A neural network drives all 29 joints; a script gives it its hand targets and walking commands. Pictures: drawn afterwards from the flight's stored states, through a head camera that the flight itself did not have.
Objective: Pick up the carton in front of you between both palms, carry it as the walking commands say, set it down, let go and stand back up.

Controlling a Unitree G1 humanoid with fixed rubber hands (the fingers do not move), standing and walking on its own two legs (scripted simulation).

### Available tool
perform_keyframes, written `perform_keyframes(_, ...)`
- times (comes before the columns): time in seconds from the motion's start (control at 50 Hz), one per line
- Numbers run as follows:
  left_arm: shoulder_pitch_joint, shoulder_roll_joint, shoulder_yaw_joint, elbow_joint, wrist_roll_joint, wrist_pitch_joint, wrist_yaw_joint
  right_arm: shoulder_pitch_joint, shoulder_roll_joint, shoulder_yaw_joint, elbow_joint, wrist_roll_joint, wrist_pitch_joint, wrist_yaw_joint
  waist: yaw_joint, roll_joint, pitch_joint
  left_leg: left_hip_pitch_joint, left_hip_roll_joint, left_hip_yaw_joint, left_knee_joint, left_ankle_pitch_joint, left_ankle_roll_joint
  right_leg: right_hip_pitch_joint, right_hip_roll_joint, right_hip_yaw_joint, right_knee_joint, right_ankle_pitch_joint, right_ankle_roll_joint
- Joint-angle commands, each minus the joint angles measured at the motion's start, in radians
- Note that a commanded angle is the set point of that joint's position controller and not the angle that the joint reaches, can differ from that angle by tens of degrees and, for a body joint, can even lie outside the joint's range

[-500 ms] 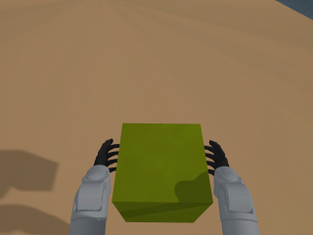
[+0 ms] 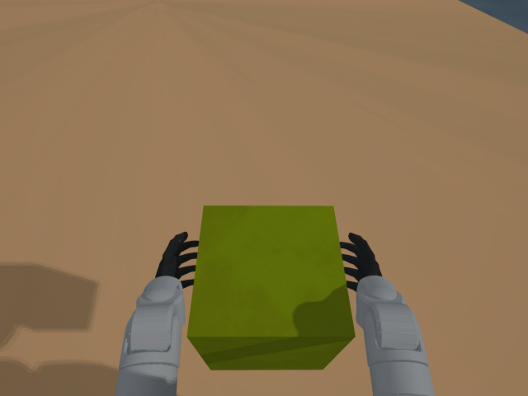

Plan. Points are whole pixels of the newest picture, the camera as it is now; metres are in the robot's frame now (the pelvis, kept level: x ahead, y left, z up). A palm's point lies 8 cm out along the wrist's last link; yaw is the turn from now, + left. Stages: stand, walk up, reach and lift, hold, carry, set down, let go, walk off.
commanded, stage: carry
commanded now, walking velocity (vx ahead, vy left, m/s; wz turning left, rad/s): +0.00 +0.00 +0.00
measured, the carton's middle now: (267, 293) +0.31 +0.00 -0.04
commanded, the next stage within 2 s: hold in 1.90 s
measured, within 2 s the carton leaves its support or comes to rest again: neither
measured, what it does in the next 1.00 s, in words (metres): stands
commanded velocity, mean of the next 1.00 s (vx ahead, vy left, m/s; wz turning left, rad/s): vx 0.00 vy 0.00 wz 0.00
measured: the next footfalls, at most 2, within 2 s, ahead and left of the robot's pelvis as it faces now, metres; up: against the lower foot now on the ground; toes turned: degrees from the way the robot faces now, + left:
none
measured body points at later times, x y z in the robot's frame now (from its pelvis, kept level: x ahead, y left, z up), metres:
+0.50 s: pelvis +0.02 +0.00 -0.01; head +0.01 +0.00 +0.44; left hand +0.32 +0.15 +0.02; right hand +0.32 -0.15 +0.02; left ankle -0.05 +0.10 -0.74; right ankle +0.01 -0.11 -0.74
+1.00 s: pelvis -0.02 +0.00 +0.00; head -0.04 +0.00 +0.45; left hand +0.28 +0.16 +0.03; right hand +0.28 -0.14 +0.03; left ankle -0.05 +0.10 -0.74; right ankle +0.01 -0.11 -0.74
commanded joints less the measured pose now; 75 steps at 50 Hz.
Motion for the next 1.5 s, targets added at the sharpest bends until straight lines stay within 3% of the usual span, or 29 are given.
perform_keyframes(0.0, -0.302, -0.825, -0.483, 0.044, -0.184, 0.005, -0.217, -0.394, 0.818, 0.538, -0.020, 0.208, -0.009, 0.228, 0.009, -0.103, -0.298, 0.062, 0.099, -0.072, 0.018, 0.473, -0.029, 0.215, -0.147, 0.105, 0.025, 0.722, -0.015)
perform_keyframes(0.08, -0.366, -0.866, -0.490, 0.046, -0.196, 0.003, -0.226, -0.416, 0.860, 0.519, 0.013, 0.209, -0.011, 0.238, 0.012, -0.053, -0.300, 0.070, 0.093, -0.070, 0.022, 0.536, -0.035, 0.209, -0.137, 0.097, 0.055, 0.753, -0.016)
perform_keyframes(0.26, -0.422, -0.904, -0.568, -0.034, -0.242, -0.002, -0.228, -0.437, 0.897, 0.561, -0.051, 0.237, -0.023, 0.242, 0.011, -0.015, -0.330, 0.128, 0.102, -0.071, 0.045, 0.648, -0.022, 0.164, -0.111, 0.077, 0.091, 0.618, -0.009)
perform_keyframes(0.44, -0.410, -0.882, -0.562, -0.043, -0.235, -0.001, -0.225, -0.442, 0.881, 0.574, -0.075, 0.241, -0.022, 0.236, 0.009, -0.030, -0.300, 0.081, 0.105, -0.082, 0.022, 0.467, -0.013, 0.156, -0.120, 0.088, 0.070, 0.479, -0.014)
perform_keyframes(0.76, -0.454, -0.904, -0.525, 0.026, -0.218, 0.003, -0.234, -0.483, 0.902, 0.531, 0.000, 0.224, -0.017, 0.247, 0.011, -0.030, -0.224, 0.021, 0.106, -0.101, -0.053, 0.230, 0.006, 0.108, -0.120, 0.103, -0.011, 0.251, -0.007)
perform_keyframes(1.48, -0.454, -0.911, -0.533, 0.013, -0.223, 0.007, -0.238, -0.486, 0.910, 0.535, -0.010, 0.234, -0.015, 0.252, 0.009, -0.026, -0.242, -0.024, 0.107, -0.119, -0.066, 0.206, 0.029, 0.089, -0.117, 0.098, -0.011, 0.188, 0.011)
